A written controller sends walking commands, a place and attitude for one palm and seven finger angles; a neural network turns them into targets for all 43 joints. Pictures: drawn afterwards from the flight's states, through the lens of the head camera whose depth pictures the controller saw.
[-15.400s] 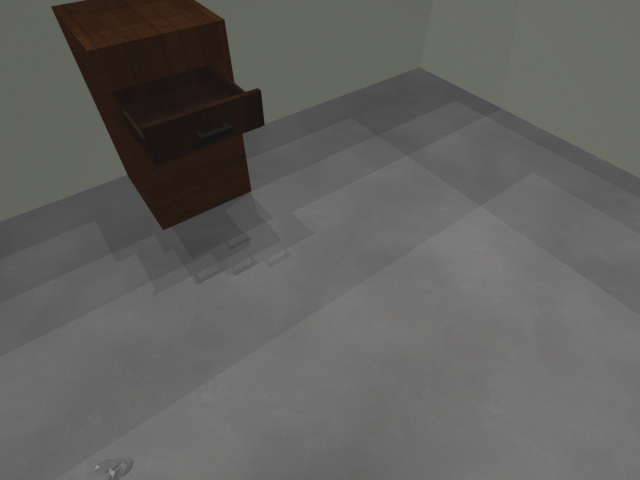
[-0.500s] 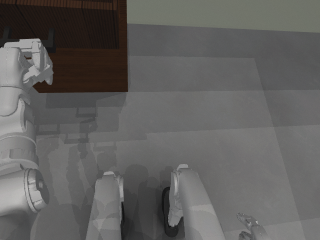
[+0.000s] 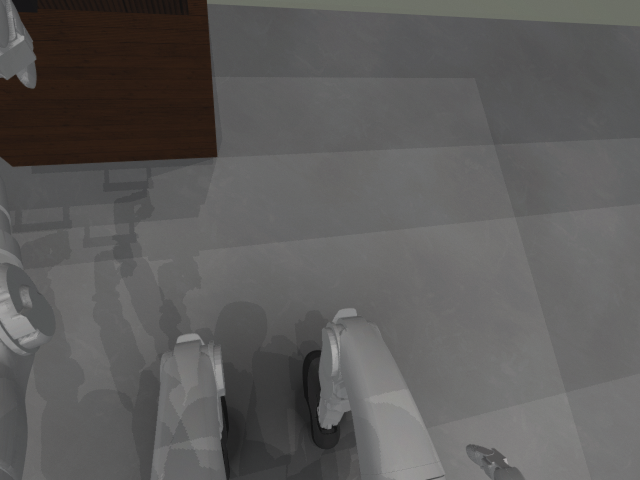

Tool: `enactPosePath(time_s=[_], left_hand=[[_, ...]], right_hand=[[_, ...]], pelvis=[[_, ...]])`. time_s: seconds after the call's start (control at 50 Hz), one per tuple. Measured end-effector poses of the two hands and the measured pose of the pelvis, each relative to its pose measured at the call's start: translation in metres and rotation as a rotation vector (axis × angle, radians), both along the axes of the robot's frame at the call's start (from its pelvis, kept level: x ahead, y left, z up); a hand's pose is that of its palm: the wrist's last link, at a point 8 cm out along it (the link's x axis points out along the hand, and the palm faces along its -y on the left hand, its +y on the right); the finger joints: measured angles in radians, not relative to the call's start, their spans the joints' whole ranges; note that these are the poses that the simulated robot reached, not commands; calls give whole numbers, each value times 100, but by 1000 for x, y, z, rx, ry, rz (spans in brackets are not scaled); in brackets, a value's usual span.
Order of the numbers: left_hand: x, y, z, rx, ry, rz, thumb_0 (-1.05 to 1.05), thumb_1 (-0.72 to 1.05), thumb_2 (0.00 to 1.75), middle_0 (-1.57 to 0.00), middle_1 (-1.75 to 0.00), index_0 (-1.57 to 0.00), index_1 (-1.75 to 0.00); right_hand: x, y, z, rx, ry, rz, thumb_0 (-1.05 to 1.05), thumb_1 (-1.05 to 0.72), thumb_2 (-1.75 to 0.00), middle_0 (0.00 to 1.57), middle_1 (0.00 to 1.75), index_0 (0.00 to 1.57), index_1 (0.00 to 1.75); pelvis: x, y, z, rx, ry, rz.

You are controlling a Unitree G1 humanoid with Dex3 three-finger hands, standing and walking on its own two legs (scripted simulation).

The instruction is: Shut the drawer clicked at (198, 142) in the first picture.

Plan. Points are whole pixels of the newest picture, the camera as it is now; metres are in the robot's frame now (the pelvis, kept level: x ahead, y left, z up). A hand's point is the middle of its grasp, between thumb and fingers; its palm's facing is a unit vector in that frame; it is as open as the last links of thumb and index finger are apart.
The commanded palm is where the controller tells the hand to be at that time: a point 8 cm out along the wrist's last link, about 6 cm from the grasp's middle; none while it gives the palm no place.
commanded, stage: push the drawer shut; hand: left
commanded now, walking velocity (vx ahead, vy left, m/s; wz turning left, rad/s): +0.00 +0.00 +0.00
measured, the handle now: out of the picture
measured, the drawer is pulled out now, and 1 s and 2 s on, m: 0.05 0.00 0.00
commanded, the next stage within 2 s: pull the fist back off the drawer in 0.66 s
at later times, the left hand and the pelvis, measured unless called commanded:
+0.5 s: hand out of the picture +0.62 +0.26 +0.03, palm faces +0.07 -1.00 -0.05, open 2.9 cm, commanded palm +0.63 +0.25 +0.04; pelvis +0.00 +0.01 -0.01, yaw -2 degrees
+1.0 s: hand out of the picture +0.62 +0.27 +0.04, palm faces +0.07 -1.00 -0.06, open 3.2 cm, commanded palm +0.63 +0.24 +0.04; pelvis -0.02 +0.01 -0.02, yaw -3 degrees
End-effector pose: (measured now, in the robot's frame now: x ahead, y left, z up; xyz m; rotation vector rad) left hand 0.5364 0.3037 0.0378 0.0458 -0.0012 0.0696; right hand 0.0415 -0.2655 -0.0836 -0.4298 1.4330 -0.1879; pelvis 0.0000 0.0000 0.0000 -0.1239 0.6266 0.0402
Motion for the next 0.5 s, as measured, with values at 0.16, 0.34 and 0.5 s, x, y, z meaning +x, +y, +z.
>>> enactPosePath(time_s=[0.16, 0.34, 0.5], left_hand=[[24, 0, 0, 4, 0, 7, 1, 83, 90, -140, -160, -140, -160], [51, 5, -2, 0, 6, 9, -2, 81, 89, -140, -160, -140, -160], [55, 12, -3, 0, 9, 1, -4, 73, 89, -140, -160, -140, -160]], right_hand=[[-21, 6, 0, -4, 66, -36, 0, -90, -90, 20, 30, 21, 30], [-41, 15, 3, -14, 120, -80, 0, -90, -90, 21, 30, 21, 30], [-53, 24, 4, -3, 165, -97, 0, -90, -90, 21, 30, 21, 30]], pelvis=[[0, 3, -5, -10, 24, -4], [1, 7, -11, -27, 50, -10], [0, 9, -13, -33, 52, -12]])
